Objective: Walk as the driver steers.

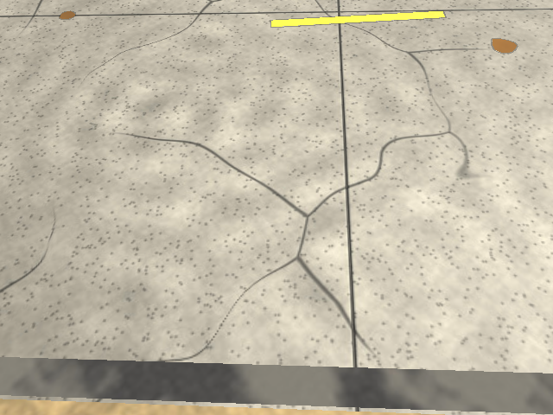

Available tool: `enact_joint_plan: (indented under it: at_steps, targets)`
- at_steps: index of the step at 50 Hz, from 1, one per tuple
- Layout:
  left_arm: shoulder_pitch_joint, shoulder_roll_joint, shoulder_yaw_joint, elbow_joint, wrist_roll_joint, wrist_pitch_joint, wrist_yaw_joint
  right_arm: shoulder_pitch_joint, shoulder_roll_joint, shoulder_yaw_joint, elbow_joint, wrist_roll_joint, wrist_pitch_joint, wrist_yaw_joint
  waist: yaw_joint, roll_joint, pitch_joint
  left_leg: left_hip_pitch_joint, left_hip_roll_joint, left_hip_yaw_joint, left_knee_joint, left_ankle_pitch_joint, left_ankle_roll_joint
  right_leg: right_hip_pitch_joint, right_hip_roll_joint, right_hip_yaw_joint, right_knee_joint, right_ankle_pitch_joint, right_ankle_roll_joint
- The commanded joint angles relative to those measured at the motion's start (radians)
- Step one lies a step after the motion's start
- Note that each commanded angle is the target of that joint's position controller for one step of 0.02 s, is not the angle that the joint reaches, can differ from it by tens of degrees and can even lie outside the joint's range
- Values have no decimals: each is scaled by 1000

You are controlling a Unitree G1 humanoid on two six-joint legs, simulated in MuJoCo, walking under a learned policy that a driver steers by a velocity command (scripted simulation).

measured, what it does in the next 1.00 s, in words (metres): walks ahead: left foot, then right foot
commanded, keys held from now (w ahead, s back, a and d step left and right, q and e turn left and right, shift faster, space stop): e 0.14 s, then w+e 0.10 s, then w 0.76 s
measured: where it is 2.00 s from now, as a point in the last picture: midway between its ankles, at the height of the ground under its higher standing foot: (345, 248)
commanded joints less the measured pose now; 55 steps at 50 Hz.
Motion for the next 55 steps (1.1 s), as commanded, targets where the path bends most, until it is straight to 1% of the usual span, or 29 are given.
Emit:
enact_joint_plan:
  at_steps: [1,2,4,7,9,11,12,17,22,25,26,27,28,29,30,31,34,38,41,44,47,48,49,50,51,52,53,54,55]
  targets:
    - [145,206,39,-65,44,-28,-1,-94,-73,-6,-119,-19,-10,9,79,-276,-191,-346,-120,-151,476,-306,-14,336,-396,690,-348,466,-312]
    - [100,182,32,-76,39,-51,1,-77,-87,-10,-117,-3,-12,13,46,-192,-165,-383,-103,-180,540,-245,-1,336,-380,600,-318,510,-300]
    - [18,161,31,-100,-1,-64,15,-61,-119,-21,-92,-13,-17,3,14,-78,-142,-398,-68,-189,490,-79,10,327,-288,460,-285,484,-192]
    - [36,143,25,-106,-4,-48,33,-59,-99,-19,-98,-8,-22,6,7,-97,-173,-322,-91,-187,423,17,-1,321,-235,406,-288,558,-167]
    - [65,140,28,-104,-16,-46,41,-66,-81,-14,-107,-3,-29,16,14,-104,-186,-328,-95,-185,290,80,-4,357,-206,420,-336,263,-162]
    - [72,143,29,-107,-20,-47,47,-130,-82,-13,-129,-1,-39,27,37,-135,-131,-334,-100,-188,152,120,-9,335,-195,481,-417,-103,-163]
    - [68,147,30,-109,-15,-50,49,-154,-85,-14,-139,1,-46,33,41,-157,-101,-325,-103,-191,88,135,-10,318,-194,504,-443,-174,-163]
    - [106,143,27,-90,-1,-68,44,-183,-76,-3,-145,1,-93,64,72,-156,-72,-218,-88,-163,-94,209,0,279,-202,485,-462,-150,-162]
    - [127,148,22,-85,-1,-78,26,-200,-88,7,-158,14,-130,87,84,-152,-36,-127,-96,-131,-200,201,50,241,-212,512,-453,-183,-167]
    - [121,134,15,-90,-7,-78,18,-134,-91,9,-141,15,-144,92,36,-136,-41,27,-110,-103,-306,252,88,188,-184,502,-404,-163,-144]
    - [121,115,8,-92,-5,-78,16,-84,-98,6,-125,12,-145,89,10,-130,-56,113,-107,-102,-323,247,99,153,-161,489,-367,-140,-129]
    - [108,83,-3,-98,-2,-81,14,1,-117,-1,-105,10,-146,84,-32,-114,-83,235,-62,-143,-324,229,123,83,-131,453,-289,-105,-104]
    - [84,29,-20,-114,3,-89,12,129,-162,-11,-80,2,-145,77,-81,-8,-129,390,58,-284,-364,156,175,-36,-53,341,-63,-102,-56]
    - [100,10,-25,-152,-12,-108,12,215,-265,-39,-48,-7,-135,81,-65,242,-136,532,221,-630,-478,-45,309,-288,64,171,179,-244,-4]
    - [72,109,-5,-155,-19,-121,14,225,-202,-28,-51,7,-136,90,-87,183,-56,528,286,-750,-512,-158,351,-456,12,168,352,-340,14]
    - [69,134,3,-148,-23,-130,8,195,-149,-11,-68,11,-137,92,-73,115,-13,503,252,-683,-510,-156,329,-501,-35,189,425,-258,11]
    - [32,98,2,-151,-4,-133,-4,124,-111,9,-99,-4,-127,96,-38,60,9,397,166,-493,-551,83,281,-468,-118,141,404,-71,29]
    - [-51,32,-19,-185,7,-127,-11,141,-134,7,-91,4,-116,89,-47,64,11,280,83,-295,-595,378,269,-359,-118,68,199,93,82]
    - [-139,0,-35,-214,1,-131,-19,186,-154,5,-77,10,-110,83,-74,58,15,208,48,-202,-598,437,248,-224,-85,33,-9,247,90]
    - [-195,20,-32,-239,-9,-131,-29,239,-164,4,-56,19,-104,82,-82,67,32,244,95,-212,-592,444,244,-180,-72,44,-91,294,71]
    - [-189,60,-20,-249,-11,-135,-38,246,-176,-1,-48,22,-89,79,-43,72,21,345,141,-213,-526,583,218,-145,-63,52,-138,221,25]
    - [-142,83,-10,-240,-9,-135,-36,239,-189,-4,-50,20,-83,77,-9,81,-16,363,137,-197,-455,745,207,-65,-41,32,-144,188,6]
    - [-24,115,9,-206,-7,-133,-31,232,-187,-2,-53,18,-76,75,58,75,-92,345,104,-160,-310,899,187,101,-14,7,-161,185,-23]
    - [141,160,31,-163,-7,-130,-21,231,-167,9,-65,7,-73,72,133,59,-202,226,59,-128,-98,861,155,356,-58,44,-137,195,-60]
    - [284,268,55,-142,20,-123,-12,325,-64,42,-103,-7,-86,77,127,-155,-392,-135,-57,-78,307,475,95,773,-335,431,-122,119,-193]
    - [317,229,43,-119,4,-117,-18,365,-32,56,-81,8,-107,82,116,-324,-518,-303,-159,-178,522,-144,79,850,-446,803,-310,-68,-279]
    - [249,157,20,-126,0,-116,-17,269,-144,25,-101,41,-120,89,124,-223,-335,-414,-95,-222,603,-125,96,722,-411,699,-349,-159,-223]
    - [177,126,10,-136,2,-116,-14,180,-155,23,-127,52,-124,90,106,-161,-204,-429,-46,-190,581,-39,109,567,-376,546,-369,-117,-184]
    - [111,99,1,-138,9,-121,-15,144,-141,23,-132,38,-120,86,69,-95,-120,-393,-6,-172,517,38,105,416,-334,439,-406,-29,-162]
Keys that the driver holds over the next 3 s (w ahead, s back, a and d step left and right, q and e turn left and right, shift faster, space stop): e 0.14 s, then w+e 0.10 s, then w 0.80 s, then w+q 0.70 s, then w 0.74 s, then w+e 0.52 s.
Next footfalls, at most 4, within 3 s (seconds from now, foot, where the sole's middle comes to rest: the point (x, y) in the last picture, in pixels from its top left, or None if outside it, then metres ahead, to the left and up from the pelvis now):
0.54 left None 0.20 0.12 -0.76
1.00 right None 0.45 -0.21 -0.76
1.54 left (312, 285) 0.79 -0.03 -0.76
2.04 right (366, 195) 1.09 -0.21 -0.76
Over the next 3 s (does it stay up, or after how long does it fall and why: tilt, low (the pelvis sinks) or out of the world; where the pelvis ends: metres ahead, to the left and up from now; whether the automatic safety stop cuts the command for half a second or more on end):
stays up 1.42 -0.01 0.02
